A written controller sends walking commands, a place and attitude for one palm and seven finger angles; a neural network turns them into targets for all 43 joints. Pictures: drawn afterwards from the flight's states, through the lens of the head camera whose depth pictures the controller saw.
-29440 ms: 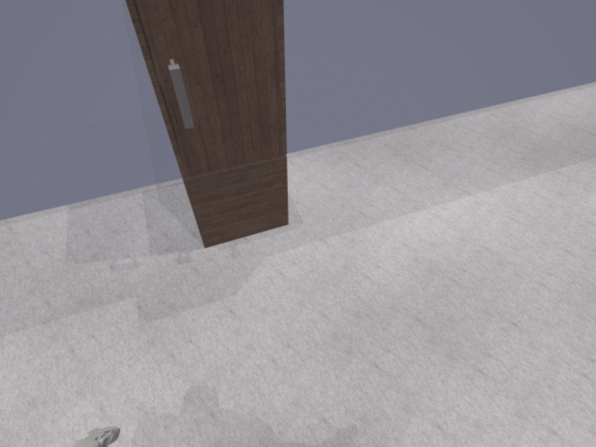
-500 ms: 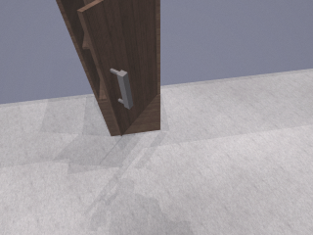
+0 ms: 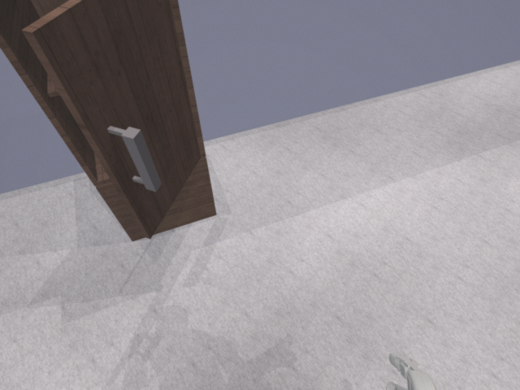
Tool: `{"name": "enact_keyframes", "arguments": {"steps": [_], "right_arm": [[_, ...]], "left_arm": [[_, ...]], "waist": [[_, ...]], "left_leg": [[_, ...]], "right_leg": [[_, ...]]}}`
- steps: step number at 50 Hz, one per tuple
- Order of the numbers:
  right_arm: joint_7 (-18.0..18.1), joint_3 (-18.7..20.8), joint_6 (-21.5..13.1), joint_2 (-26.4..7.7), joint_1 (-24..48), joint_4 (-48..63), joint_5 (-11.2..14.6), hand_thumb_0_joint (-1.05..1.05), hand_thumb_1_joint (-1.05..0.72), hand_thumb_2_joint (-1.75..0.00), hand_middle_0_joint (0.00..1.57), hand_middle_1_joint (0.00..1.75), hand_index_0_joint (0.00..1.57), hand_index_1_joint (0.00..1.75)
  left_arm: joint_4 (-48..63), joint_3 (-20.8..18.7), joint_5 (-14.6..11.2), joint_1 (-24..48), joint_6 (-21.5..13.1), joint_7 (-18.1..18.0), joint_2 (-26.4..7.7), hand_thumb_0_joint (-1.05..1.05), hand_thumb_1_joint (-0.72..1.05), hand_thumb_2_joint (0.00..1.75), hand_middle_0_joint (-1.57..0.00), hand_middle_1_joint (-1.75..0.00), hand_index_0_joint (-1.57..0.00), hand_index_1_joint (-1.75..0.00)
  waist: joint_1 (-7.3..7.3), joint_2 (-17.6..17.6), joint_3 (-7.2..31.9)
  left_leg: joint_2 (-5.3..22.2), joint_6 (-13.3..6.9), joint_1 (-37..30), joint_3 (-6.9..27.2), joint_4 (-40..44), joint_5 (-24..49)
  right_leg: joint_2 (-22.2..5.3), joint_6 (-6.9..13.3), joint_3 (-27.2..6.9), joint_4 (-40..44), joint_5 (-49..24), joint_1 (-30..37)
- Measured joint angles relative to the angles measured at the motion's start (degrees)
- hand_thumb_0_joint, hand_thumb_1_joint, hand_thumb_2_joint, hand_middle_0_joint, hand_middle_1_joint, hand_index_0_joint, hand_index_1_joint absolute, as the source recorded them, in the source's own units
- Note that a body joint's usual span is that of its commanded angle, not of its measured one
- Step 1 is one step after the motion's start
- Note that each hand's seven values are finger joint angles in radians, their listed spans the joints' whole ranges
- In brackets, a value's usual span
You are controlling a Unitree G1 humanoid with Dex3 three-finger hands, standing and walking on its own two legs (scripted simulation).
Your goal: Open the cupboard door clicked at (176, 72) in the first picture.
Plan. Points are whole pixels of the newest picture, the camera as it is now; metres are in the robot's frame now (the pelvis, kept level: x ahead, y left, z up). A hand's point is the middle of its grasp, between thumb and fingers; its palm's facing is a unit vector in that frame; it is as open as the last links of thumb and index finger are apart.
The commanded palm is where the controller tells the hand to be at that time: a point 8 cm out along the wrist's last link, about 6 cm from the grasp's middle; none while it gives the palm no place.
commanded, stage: walk to a spot facing it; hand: left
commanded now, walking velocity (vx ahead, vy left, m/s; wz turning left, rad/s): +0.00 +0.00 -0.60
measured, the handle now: (134, 159) +0.53 +0.33 -0.04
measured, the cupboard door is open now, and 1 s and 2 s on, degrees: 49 49 49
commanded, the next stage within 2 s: none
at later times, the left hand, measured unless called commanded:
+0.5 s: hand (177, 368) +0.16 +0.17 -0.18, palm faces -0.30 -0.93 -0.22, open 7.4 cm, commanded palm none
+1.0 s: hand (249, 315) +0.27 +0.05 -0.18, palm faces -0.59 -0.79 -0.18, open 7.4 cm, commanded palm none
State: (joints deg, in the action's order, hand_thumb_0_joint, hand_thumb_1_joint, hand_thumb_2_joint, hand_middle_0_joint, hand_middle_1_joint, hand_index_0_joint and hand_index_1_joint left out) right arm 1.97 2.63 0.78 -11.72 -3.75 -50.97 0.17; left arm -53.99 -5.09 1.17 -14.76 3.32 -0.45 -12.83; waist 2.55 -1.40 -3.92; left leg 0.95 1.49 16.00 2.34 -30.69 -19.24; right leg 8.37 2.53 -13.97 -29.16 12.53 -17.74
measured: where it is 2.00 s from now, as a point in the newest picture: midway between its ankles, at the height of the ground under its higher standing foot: (385, 341)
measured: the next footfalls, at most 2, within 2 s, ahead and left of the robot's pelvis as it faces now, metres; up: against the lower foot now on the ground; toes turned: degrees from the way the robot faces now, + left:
left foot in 0.02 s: +0.03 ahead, +0.16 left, +0.00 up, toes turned -2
right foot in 0.26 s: +0.05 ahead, -0.15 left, +0.00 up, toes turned -9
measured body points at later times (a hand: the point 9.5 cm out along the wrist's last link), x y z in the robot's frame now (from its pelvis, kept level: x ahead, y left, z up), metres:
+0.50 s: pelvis +0.01 +0.00 -0.01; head +0.06 -0.01 +0.43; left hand +0.18 +0.22 -0.16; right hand -0.02 -0.29 -0.14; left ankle +0.05 +0.12 -0.74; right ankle +0.00 -0.14 -0.72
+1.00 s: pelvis +0.12 -0.08 -0.01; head +0.15 -0.09 +0.43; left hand +0.30 +0.09 -0.17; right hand +0.03 -0.34 -0.14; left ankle +0.23 +0.00 -0.74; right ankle +0.00 -0.17 -0.73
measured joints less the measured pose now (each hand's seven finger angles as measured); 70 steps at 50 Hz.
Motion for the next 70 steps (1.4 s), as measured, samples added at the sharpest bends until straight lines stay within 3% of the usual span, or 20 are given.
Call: {"name": "enact_keyframes", "arguments": {"steps": [3,6,11,13,16,18,22,25,28,34,37,41,44,48,51,55,61,64,68,70], "right_arm": [[0.36,-0.24,-0.83,-0.06,-1.34,0.63,-1.22,0.0,-0.9,-0.9,0.2,0.3,0.2,0.3],[0.18,-0.87,-0.57,0.19,-3.58,0.4,-2.11,0.0,-0.9,-0.9,0.2,0.3,0.2,0.3],[-0.26,-0.67,0.15,-1.09,-6.27,-0.02,-2.28,0.0,-0.9,-0.9,0.21,0.3,0.2,0.3],[-0.59,-0.35,0.61,-1.45,-7.78,0.35,-1.69,0.0,-0.9,-0.9,0.21,0.3,0.2,0.3],[-0.48,0.47,1.91,-3.41,-6.63,-0.51,-0.83,0.0,-0.9,-0.9,0.2,0.3,0.2,0.3],[-0.43,0.67,1.9,-3.83,-6.17,-0.79,-0.64,0.01,-0.9,-0.9,0.2,0.3,0.2,0.3],[-0.52,0.31,0.27,-3.75,-7.49,0.08,-0.56,0.01,-0.91,-0.9,0.2,0.3,0.19,0.3],[-0.36,-0.18,-1.16,-3.58,-9.77,0.11,-1.72,0.0,-0.91,-0.9,0.2,0.3,0.19,0.3],[-0.77,-0.96,-1.58,-2.38,-12.6,-1.02,-2.36,0.0,-0.9,-0.9,0.2,0.3,0.19,0.3],[-1.51,-1.1,-1.96,-2.33,-16.59,-2.89,-2.59,0.0,-0.9,-0.9,0.2,0.3,0.2,0.3],[-1.96,-0.81,-1.16,-2.47,-17.99,-3.58,-1.73,0.0,-0.9,-0.9,0.2,0.3,0.2,0.3],[-2.3,0.15,0.49,-3.22,-13.79,-5.12,-1.47,0.01,-0.9,-0.9,0.2,0.3,0.2,0.3],[-2.77,0.44,-0.23,-2.32,-10.72,-3.58,-1.47,0.01,-0.91,-0.9,0.2,0.3,0.19,0.3],[-3.04,-0.01,-2.97,-1.13,-8.56,-0.62,-1.48,0.01,-0.91,-0.9,0.2,0.3,0.19,0.3],[-2.12,-0.41,-5.38,-0.96,-8.88,0.56,-2.38,0.0,-0.9,-0.9,0.2,0.3,0.2,0.3],[-1.74,-1.34,-5.76,1.49,-12.35,-1.28,-2.81,0.0,-0.9,-0.9,0.2,0.3,0.2,0.3],[-2.05,-1.48,-4.6,1.82,-17.75,-6.18,-2.65,0.0,-0.9,-0.9,0.2,0.3,0.2,0.3],[-2.23,-1.18,-3.57,1.52,-20.92,-7.83,-2.26,0.0,-0.9,-0.9,0.2,0.3,0.2,0.3],[-2.39,-0.33,-1.02,0.33,-18.64,-10.96,-1.42,0.01,-0.9,-0.9,0.2,0.3,0.2,0.3],[-2.37,0.16,-0.89,0.2,-16.15,-10.89,-1.61,0.01,-0.91,-0.9,0.2,0.3,0.2,0.3]], "left_arm": [[0.7,-0.34,-0.01,2.08,0.51,0.96,-1.37,0.01,0.91,0.9,-0.21,-0.3,-0.2,-0.3],[1.84,-0.92,0.14,4.31,0.57,1.67,-2.7,0.01,0.91,0.9,-0.2,-0.3,-0.2,-0.3],[3.83,-0.48,-0.08,5.51,-0.17,2.7,-3.16,0.01,0.91,0.9,-0.2,-0.3,-0.19,-0.3],[4.81,-0.19,0.04,4.69,-1.03,2.89,-4.38,0.01,0.91,0.9,-0.2,-0.3,-0.2,-0.3],[4.04,0.18,0.3,5.74,-1.01,1.76,-3.44,0.0,0.91,0.9,-0.2,-0.3,-0.2,-0.3],[3.75,0.39,0.6,5.92,-0.35,1.24,-3.03,0.0,0.91,0.9,-0.2,-0.3,-0.2,-0.3],[2.9,0.83,0.29,5.71,0.68,1.04,-2.6,0.0,0.91,0.9,-0.2,-0.3,-0.2,-0.3],[2.68,0.93,-0.07,6.15,1.6,1.93,-2.29,0.01,0.91,0.9,-0.2,-0.3,-0.2,-0.3],[2.49,0.37,0.27,7.11,1.35,3.18,-2.38,0.01,0.91,0.9,-0.2,-0.3,-0.2,-0.3],[3.24,0.96,0.16,8.29,-0.34,4.68,-1.35,0.01,0.91,0.9,-0.2,-0.3,-0.2,-0.3],[3.72,1.06,0.1,8.37,-2.52,4.29,-1.89,0.01,0.91,0.9,-0.2,-0.3,-0.2,-0.3],[2.66,1.32,-0.07,6.88,-3.47,2.38,-0.16,0.0,0.91,0.9,-0.2,-0.3,-0.2,-0.3],[1.14,1.36,0.3,4.26,-3.44,2.03,0.18,0.0,0.91,0.9,-0.2,-0.3,-0.2,-0.3],[-1.15,1.2,0.42,1.25,-2.67,2.53,0.29,0.0,0.91,0.9,-0.21,-0.3,-0.2,-0.3],[-2.07,0.88,0.14,-0.03,-1.61,2.91,0.5,0.01,0.91,0.9,-0.21,-0.3,-0.2,-0.3],[-2.21,-0.14,0.75,3.16,-1.61,3.48,-0.76,0.01,0.91,0.9,-0.2,-0.3,-0.2,-0.3],[0.64,0.85,0.48,8.46,-2.88,4.28,0.15,0.01,0.91,0.9,-0.2,-0.3,-0.19,-0.3],[1.41,1.24,0.57,10.05,-3.91,4.33,-0.03,0.01,0.91,0.9,-0.2,-0.3,-0.19,-0.3],[1.14,1.33,-0.13,10.11,-5.83,2.51,1.31,0.0,0.91,0.9,-0.2,-0.3,-0.2,-0.3],[0.14,1.44,-0.1,8.34,-5.61,1.6,1.91,0.0,0.91,0.9,-0.2,-0.3,-0.2,-0.3]], "waist": [[-0.48,0.04,-0.66],[-0.04,-0.22,-1.6],[-0.65,2.75,-2.79],[-1.15,1.29,-1.78],[-1.81,2.31,-3.28],[-2.26,1.44,-3.64],[-3.21,-0.73,-2.3],[-3.76,-0.2,-1.35],[-3.69,-0.52,-0.72],[-4.35,2.4,0.02],[-4.56,1.71,0.52],[-4.48,2.75,-0.98],[-3.99,1.13,-0.61],[-3.6,-0.44,0.03],[-3.84,0.72,1.11],[-3.76,-0.94,1.05],[-4.32,1.22,0.03],[-5.4,1.31,-0.04],[-5.11,2.33,-1.43],[-5.27,2.22,-1.2]], "left_leg": [[1.37,0.45,-0.12,-0.1,0.64,3.78],[2.78,1.32,-1.21,-1.22,0.77,2.3],[7.13,2.91,-2.24,-3.64,-2.41,-0.43],[6.97,3.26,0.18,-5.58,-9.06,-4.04],[5.49,2.12,5.89,-3.28,-24.41,-12.68],[3.96,1.74,7.68,-3.66,-26.62,-13.1],[1.95,1.29,3.82,-5.46,-9.33,-5.39],[3.59,-0.27,2.97,-6.0,-5.87,0.53],[5.25,0.28,-0.05,-7.72,-2.2,1.1],[9.74,2.89,-4.7,-11.77,1.53,0.68],[10.46,2.86,-0.94,-11.96,-11.26,-7.06],[7.44,2.45,8.22,-5.89,-28.85,-9.62],[5.86,2.52,10.68,-6.36,-23.54,-5.53],[4.05,2.42,6.72,-8.4,-7.05,0.98],[5.16,-0.06,5.52,-8.36,-4.98,3.75],[5.78,0.13,1.06,-10.39,-2.0,2.33],[8.01,2.54,-7.47,-13.01,5.27,1.76],[9.06,3.64,-8.86,-13.73,0.04,-3.1],[7.87,1.35,2.23,-7.6,-29.24,-9.15],[7.53,1.17,6.92,-6.98,-32.29,-6.89]], "right_leg": [[-1.32,-2.71,5.74,-15.64,12.71,-6.63],[-4.53,-4.34,10.72,-27.27,15.64,-10.94],[-7.62,-3.82,16.09,-14.78,10.76,-5.98],[-9.18,-2.55,14.52,-6.05,2.15,-2.54],[-7.7,-2.59,12.7,-9.64,4.33,-4.41],[-7.44,-2.59,11.06,-8.8,4.05,-4.35],[-6.87,-3.45,7.61,-7.46,2.65,-4.87],[-6.03,-3.36,9.36,-17.97,12.89,-8.7],[-7.75,-3.81,13.15,-27.53,13.22,-11.25],[-9.98,-2.89,19.1,-12.8,11.63,-5.59],[-10.13,-0.33,17.77,-3.89,4.72,-1.58],[-8.49,-1.17,15.72,-5.12,5.08,0.21],[-8.25,-1.57,12.76,-1.44,4.45,2.83],[-8.06,-1.94,9.18,-1.92,6.75,4.74],[-7.29,-0.83,10.28,-17.91,15.54,-1.1],[-10.11,-1.34,14.04,-34.84,11.24,-10.5],[-11.97,-1.43,18.96,-15.19,4.56,-11.1],[-10.99,0.29,20.25,-5.28,3.89,-5.89],[-9.98,0.58,20.18,-8.3,2.98,-3.79],[-9.12,0.17,19.93,-5.1,3.59,-0.85]]}}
